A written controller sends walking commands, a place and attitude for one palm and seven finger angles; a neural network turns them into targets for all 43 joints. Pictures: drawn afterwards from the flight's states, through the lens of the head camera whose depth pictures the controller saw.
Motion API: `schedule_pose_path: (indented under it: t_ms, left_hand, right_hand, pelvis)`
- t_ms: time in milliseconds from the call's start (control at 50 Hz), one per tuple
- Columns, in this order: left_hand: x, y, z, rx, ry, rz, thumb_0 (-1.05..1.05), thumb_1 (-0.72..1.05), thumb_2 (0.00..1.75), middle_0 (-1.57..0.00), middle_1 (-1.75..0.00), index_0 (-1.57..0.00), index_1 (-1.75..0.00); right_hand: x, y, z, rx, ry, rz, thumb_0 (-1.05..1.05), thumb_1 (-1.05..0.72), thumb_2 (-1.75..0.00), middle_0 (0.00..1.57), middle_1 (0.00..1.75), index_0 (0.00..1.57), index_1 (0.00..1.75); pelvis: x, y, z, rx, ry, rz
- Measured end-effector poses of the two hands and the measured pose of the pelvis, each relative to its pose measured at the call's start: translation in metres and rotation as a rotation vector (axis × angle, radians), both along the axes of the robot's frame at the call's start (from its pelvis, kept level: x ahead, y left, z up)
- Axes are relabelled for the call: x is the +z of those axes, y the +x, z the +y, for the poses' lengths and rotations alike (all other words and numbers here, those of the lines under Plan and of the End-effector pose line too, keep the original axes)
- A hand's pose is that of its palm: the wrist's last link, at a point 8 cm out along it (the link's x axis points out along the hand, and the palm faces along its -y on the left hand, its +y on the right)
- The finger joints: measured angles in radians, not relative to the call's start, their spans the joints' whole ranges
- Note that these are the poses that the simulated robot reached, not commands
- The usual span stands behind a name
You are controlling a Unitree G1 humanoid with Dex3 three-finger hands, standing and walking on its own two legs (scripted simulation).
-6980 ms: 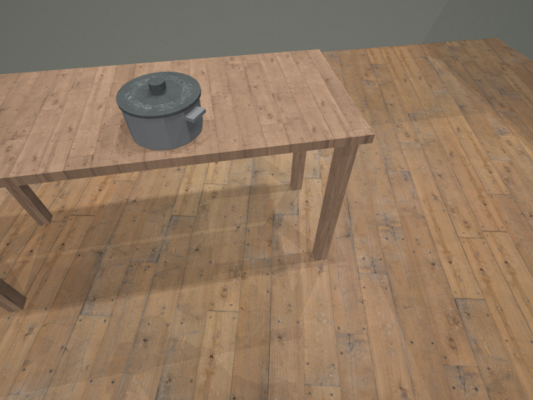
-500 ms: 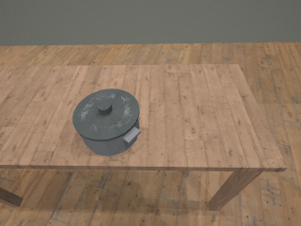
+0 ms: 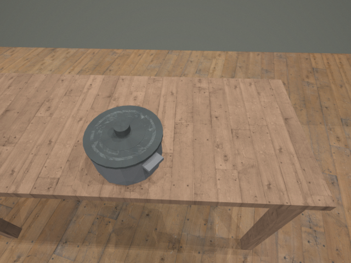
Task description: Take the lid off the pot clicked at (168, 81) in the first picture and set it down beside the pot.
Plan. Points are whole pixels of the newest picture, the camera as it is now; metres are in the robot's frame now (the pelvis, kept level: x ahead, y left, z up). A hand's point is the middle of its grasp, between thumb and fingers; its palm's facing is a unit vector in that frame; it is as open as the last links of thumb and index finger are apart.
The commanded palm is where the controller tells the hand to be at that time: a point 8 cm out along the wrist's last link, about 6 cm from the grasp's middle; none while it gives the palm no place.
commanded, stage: look again from close up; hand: left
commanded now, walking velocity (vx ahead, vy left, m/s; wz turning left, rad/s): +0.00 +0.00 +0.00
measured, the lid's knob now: (122, 127) +0.42 +0.17 +0.06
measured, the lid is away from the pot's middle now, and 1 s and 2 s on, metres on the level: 0.00 0.00 0.00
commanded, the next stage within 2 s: shuffle to correct the standing spot in 0.76 s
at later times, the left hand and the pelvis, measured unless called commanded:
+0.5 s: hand out of the picture -0.01 +0.18 -0.17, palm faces +0.01 -0.98 -0.19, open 7.3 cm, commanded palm none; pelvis +0.00 +0.01 +0.00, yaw +0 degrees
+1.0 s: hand out of the picture -0.02 +0.19 -0.18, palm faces +0.02 -0.99 -0.16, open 7.4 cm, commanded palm none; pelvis -0.01 +0.03 +0.00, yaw -1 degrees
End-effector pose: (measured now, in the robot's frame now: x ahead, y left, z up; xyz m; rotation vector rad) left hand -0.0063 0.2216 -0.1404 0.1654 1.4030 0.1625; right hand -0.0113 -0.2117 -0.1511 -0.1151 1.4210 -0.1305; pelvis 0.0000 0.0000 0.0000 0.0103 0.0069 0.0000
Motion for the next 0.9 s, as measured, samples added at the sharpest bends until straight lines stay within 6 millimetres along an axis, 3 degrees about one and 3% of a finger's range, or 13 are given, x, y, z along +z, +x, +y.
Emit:
schedule_pose_path:
  t_ms: [900]
  left_hand:
    - [-0.009,-0.019,0.009,0.007,-0.057,0.041,0.01,0.91,0.90,-0.20,-0.30,-0.20,-0.30]
  right_hand:
    - [0.007,-0.023,0.039,-0.035,0.006,0.040,0.01,-0.91,-0.90,0.19,0.30,0.20,0.30]
  pelvis:
    - [0.001,-0.004,0.025,-0.008,-0.010,-0.001]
